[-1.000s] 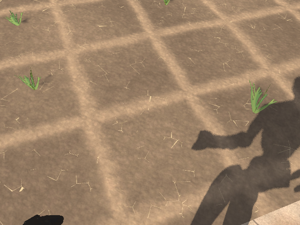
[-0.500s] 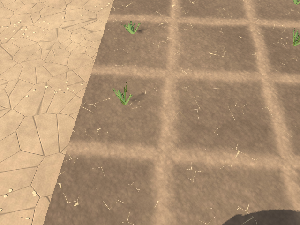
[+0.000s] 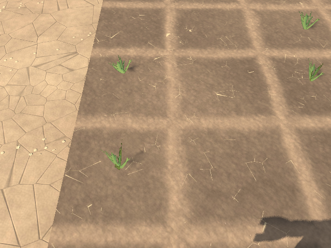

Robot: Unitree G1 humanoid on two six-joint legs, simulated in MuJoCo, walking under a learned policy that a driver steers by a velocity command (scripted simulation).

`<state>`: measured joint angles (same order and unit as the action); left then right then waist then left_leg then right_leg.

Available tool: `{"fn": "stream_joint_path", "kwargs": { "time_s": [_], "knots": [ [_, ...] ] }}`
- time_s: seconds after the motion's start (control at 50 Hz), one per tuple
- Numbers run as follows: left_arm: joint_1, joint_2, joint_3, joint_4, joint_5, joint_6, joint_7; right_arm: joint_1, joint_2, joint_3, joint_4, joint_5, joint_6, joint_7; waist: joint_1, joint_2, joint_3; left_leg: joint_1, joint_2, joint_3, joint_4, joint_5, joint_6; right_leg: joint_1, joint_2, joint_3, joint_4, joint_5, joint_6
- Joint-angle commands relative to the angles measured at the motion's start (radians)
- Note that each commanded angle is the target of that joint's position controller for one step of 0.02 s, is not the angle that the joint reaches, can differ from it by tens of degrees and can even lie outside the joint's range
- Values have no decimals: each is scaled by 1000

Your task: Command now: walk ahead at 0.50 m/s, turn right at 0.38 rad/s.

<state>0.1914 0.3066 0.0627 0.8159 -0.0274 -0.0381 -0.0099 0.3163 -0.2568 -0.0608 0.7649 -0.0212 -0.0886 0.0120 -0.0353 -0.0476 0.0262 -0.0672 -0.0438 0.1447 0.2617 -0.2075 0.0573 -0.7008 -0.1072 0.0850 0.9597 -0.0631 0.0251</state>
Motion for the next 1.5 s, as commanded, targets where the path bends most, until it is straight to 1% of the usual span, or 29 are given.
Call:
{"fn": "stream_joint_path", "kwargs": {
  "time_s": [0.02,0.16,0.2,0.24,0.26,0.28,0.3,0.32,0.36,0.44,0.54,0.64,0.7,0.72,0.74,0.76,0.78,0.82,0.86,1.0,1.14,1.2,1.22,1.24,1.26,1.28,1.34,1.4,1.5],
  "knots": [
    [-40,24,0,-61,7,-11,-15,-69,-142,-35,-57,4,-20,-14,9,97,30,-42,265,-45,-150,289,117,34,-8,-15,-153,155,-6],
    [-178,28,-5,-160,8,-12,-58,1,-195,-57,7,34,27,-29,-23,96,66,184,335,32,-28,550,83,4,37,-124,-330,-7,-85],
    [-100,66,16,-161,7,-5,-60,-18,-225,-64,2,38,43,-39,34,138,-14,203,328,56,138,897,58,151,111,-190,-316,-115,-127],
    [182,168,73,-99,3,0,-40,-40,-220,-56,-9,39,51,-49,189,95,-167,15,260,88,552,844,-4,586,168,-155,-407,-63,-200],
    [255,285,102,-88,0,6,-19,45,-104,-20,-51,2,32,-40,138,-151,-263,-398,130,70,930,109,-73,958,-85,287,-421,-76,-344],
    [241,280,89,-121,3,-9,-24,35,-77,3,-73,14,-10,-24,121,-160,-416,-634,-30,-167,1142,-405,-89,1127,-234,772,-612,-233,-488],
    [228,201,68,-121,10,-19,-27,-94,-160,-18,-96,56,-39,-9,172,-56,-327,-741,37,-257,1158,-335,-62,1081,-210,663,-664,-241,-419],
    [180,167,58,-122,8,-26,-25,-139,-159,-15,-115,65,-54,-6,145,-17,-206,-754,81,-244,1082,-244,-41,944,-172,522,-665,-188,-377],
    [61,102,37,-151,12,-27,-18,-132,-165,-25,-97,22,-51,-18,59,37,-90,-629,147,-235,919,-141,-53,679,-94,335,-685,18,-328],
    [44,125,41,-169,18,-30,3,-113,-125,-20,-101,6,-9,-18,17,12,-59,-534,144,-200,760,-49,-113,490,-36,214,-734,195,-327],
    [110,148,48,-147,7,-15,25,-303,-80,3,-147,14,-13,-10,92,-34,-29,-451,72,-181,376,257,-141,423,37,148,-711,60,-252],
    [159,143,50,-128,0,-1,31,-344,-138,-16,-167,33,-34,11,94,-59,-31,-400,50,-232,238,221,-103,535,-27,295,-603,-47,-222],
    [136,97,36,-135,13,2,29,-163,-177,-41,-120,21,-48,7,0,-74,-101,-163,63,-202,185,166,-33,540,14,285,-430,50,-171],
    [153,39,13,-145,26,-1,24,-29,-221,-52,-107,2,-52,1,-52,18,-231,69,208,-345,196,103,29,451,72,211,-176,-47,-136],
    [302,-21,-5,-162,-2,-12,24,70,-311,-77,-62,-9,-40,7,4,357,-338,372,409,-815,93,-135,201,104,222,80,156,-432,-62],
    [301,67,5,-137,-12,-17,25,75,-226,-60,-61,23,-37,16,-21,314,-290,370,439,-973,22,-376,214,-41,168,114,301,-506,-51],
    [191,126,21,-146,-9,-16,24,27,-165,-42,-69,29,-33,13,-45,204,-160,261,399,-832,10,-367,175,-80,133,113,341,-417,-50],
    [60,112,20,-182,18,-22,23,-49,-131,-27,-69,14,-22,11,-24,108,-42,63,319,-610,-6,-124,150,-50,76,65,270,-306,-49],
    [67,80,17,-184,15,-24,13,-63,-105,-15,-59,9,-24,8,14,151,-36,-19,269,-502,-40,23,143,28,36,41,181,-259,-49],
    [-82,5,-17,-219,22,-32,-4,-12,-183,-30,-8,34,-13,-3,-17,127,-11,-60,246,-309,-114,205,158,72,17,-43,-209,-33,-17],
    [-224,36,-7,-265,8,-53,-28,85,-208,-31,54,51,21,-6,-38,135,26,11,284,-312,-39,258,116,182,71,-64,-436,3,-47],
    [25,123,39,-196,22,-60,-15,59,-199,-24,49,48,29,-13,105,114,-120,-70,207,-257,246,446,55,590,81,-73,-505,6,-105],
    [211,204,61,-174,40,-56,-1,44,-128,4,13,19,23,-12,179,-8,-283,-270,135,-208,562,179,9,885,-130,140,-470,26,-172],
    [222,250,65,-167,52,-43,-2,168,-41,27,1,33,8,-16,114,-262,-382,-581,5,-185,859,-376,-47,1081,-337,527,-571,-62,-304],
    [203,160,44,-171,44,-42,-2,129,-152,0,20,51,5,-18,141,-153,-317,-650,45,-276,973,-379,-58,1002,-310,531,-604,-33,-295],
    [137,116,29,-173,39,-44,-2,68,-183,-15,4,58,8,-19,122,-114,-205,-672,74,-268,990,-313,-64,896,-282,354,-594,157,-269],
    [-17,49,12,-167,42,-51,-11,47,-147,-25,8,42,50,-29,26,-64,-103,-535,141,-234,906,-211,-94,618,-178,71,-640,467,-228],
    [-69,76,25,-146,48,-59,3,30,-96,-20,-22,40,91,-31,-7,-65,-69,-497,136,-204,825,-118,-120,511,-175,-41,-705,515,-248],
    [-75,114,38,-115,37,-32,36,-80,-78,-13,-87,31,96,-3,23,-44,-80,-428,135,-161,555,118,-103,531,-158,-182,-718,437,-229]
  ]
}}
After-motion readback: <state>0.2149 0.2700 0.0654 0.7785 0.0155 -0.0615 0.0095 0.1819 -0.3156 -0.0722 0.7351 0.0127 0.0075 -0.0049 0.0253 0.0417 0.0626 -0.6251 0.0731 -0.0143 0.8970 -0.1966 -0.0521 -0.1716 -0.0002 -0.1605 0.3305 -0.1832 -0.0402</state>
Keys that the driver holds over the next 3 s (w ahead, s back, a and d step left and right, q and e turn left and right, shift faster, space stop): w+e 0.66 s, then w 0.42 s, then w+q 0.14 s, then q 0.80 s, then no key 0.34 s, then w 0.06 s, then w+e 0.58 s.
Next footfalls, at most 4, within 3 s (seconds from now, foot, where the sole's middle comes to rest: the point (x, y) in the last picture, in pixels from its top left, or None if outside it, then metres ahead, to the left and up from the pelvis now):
0.24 right None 0.30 -0.15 -0.78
0.72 left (171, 217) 0.62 -0.03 -0.78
1.20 right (248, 192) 0.73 -0.38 -0.78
1.68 left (202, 155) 0.93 -0.20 -0.78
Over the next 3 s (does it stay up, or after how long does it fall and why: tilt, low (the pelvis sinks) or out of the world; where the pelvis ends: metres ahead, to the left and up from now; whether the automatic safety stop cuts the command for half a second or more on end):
stays up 0.98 -0.37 0.00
